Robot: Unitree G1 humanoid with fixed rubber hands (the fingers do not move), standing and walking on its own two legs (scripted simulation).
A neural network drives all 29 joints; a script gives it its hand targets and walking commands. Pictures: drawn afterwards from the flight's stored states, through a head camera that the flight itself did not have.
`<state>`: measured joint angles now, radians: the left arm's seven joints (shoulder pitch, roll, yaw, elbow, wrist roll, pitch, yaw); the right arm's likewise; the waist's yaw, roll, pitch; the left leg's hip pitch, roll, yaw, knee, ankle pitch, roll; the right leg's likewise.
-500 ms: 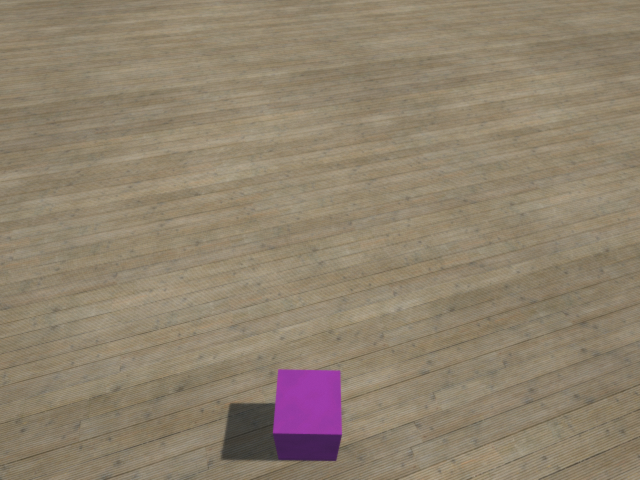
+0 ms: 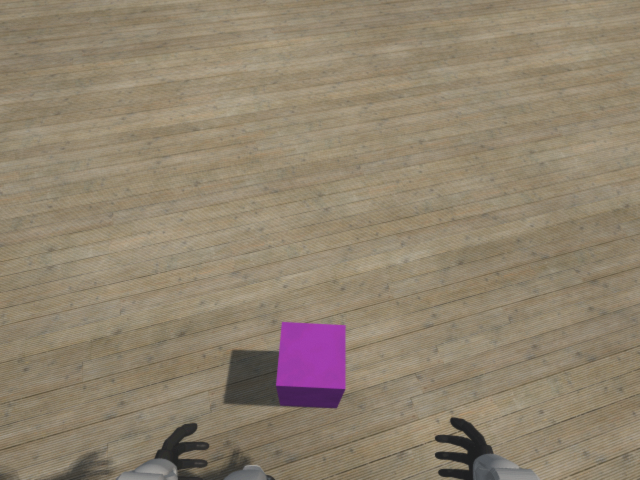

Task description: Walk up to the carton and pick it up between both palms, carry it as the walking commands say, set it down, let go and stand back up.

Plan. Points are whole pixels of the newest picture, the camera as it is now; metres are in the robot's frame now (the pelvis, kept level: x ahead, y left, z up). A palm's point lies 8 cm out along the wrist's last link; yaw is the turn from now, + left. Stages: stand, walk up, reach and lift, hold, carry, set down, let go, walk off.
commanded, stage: reach and lift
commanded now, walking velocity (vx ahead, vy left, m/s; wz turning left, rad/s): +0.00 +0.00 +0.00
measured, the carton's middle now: (311, 367) +0.41 +0.01 -0.63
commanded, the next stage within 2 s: none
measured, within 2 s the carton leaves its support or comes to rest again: neither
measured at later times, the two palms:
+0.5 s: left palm (192, 427) +0.20 +0.18 -0.16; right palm (462, 429) +0.21 -0.21 -0.16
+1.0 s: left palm (224, 338) +0.35 +0.17 -0.21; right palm (423, 344) +0.35 -0.18 -0.20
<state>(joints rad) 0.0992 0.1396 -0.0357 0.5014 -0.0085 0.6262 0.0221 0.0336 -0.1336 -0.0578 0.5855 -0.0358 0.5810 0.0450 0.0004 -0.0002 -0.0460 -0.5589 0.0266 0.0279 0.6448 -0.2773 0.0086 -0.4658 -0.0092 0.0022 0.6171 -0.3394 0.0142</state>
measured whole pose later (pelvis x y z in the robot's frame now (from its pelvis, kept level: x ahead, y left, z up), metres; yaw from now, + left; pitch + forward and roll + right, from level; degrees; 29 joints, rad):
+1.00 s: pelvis -0.08 +0.00 -0.09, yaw -1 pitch +34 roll -2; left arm -0.86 0.13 0.23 0.81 0.03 0.21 0.13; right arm -0.86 -0.13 -0.26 0.84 0.02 0.16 -0.08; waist -0.01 -0.01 0.02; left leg -1.39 0.03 0.01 1.07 -0.27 0.02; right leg -1.32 0.00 0.01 1.10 -0.38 0.03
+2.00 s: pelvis -0.10 +0.00 -0.27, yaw -3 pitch +48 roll -3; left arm -1.17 0.21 0.22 0.92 -0.06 0.10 0.14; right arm -1.14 -0.20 -0.21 0.88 0.08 0.11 -0.14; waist 0.01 0.00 -0.02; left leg -2.13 0.01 -0.03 1.75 -0.46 0.00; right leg -2.04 0.02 0.02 1.79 -0.59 0.05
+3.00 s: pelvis -0.13 +0.00 -0.39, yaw -3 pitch +34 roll -1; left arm -1.54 0.35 0.06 1.24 -0.24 0.01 0.12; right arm -1.50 -0.27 -0.04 1.12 0.22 0.04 -0.16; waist 0.02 0.01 0.45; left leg -2.28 0.01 -0.05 2.16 -0.47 -0.02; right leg -2.19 0.06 0.02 2.22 -0.62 0.06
